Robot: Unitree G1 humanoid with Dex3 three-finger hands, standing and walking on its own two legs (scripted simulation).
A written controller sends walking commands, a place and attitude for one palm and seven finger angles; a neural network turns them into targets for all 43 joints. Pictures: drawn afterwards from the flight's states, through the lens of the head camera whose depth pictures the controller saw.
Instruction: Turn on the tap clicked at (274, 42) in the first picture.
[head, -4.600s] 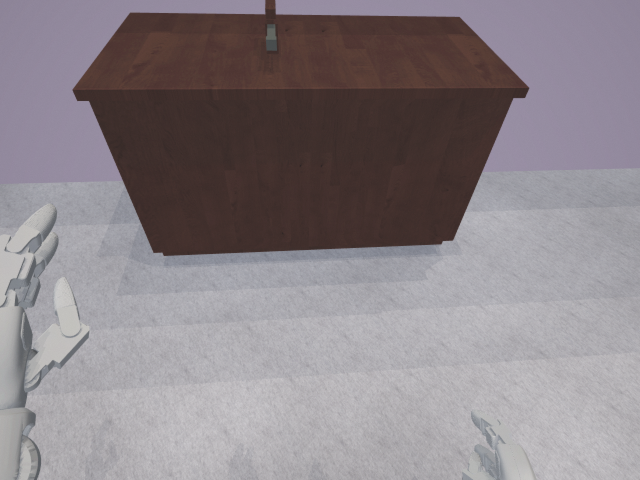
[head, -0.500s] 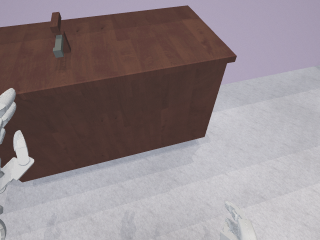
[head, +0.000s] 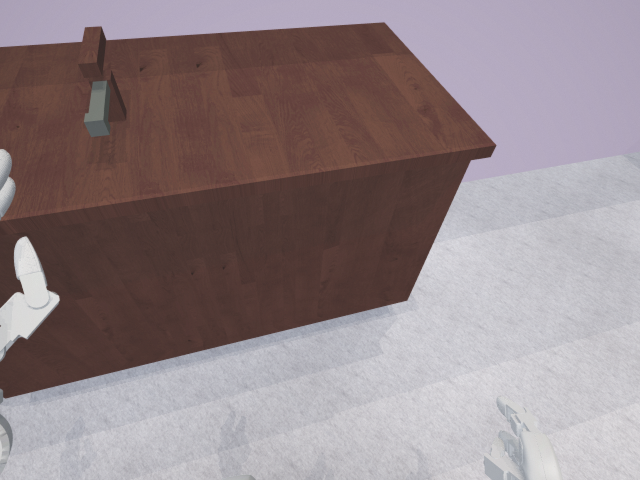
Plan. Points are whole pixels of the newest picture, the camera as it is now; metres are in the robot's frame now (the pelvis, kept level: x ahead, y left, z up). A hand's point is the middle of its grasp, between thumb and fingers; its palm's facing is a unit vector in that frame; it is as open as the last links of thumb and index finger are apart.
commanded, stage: take the last steps up to it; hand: left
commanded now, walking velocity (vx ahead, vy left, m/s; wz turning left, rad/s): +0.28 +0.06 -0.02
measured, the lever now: (97, 124) +0.59 +0.39 +0.09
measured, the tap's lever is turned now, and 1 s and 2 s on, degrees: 0 0 0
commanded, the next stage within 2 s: come to a stop and stand still in 0.68 s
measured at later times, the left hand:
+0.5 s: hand (122, 228) +0.31 +0.22 +0.18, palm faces +0.39 -0.82 -0.42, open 7.5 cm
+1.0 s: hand (132, 185) +0.37 +0.23 +0.18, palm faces +0.39 -0.81 -0.44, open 7.5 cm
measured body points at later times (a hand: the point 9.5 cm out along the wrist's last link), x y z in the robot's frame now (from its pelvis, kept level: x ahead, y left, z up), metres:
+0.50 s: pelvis +0.09 -0.01 +0.01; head +0.12 -0.02 +0.46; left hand +0.28 +0.26 +0.20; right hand +0.25 -0.26 -0.09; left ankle +0.11 +0.12 -0.68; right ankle +0.09 -0.10 -0.72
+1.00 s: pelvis +0.15 +0.00 +0.01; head +0.17 -0.02 +0.45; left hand +0.34 +0.27 +0.20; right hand +0.32 -0.20 -0.10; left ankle +0.16 +0.12 -0.72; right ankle +0.17 -0.09 -0.72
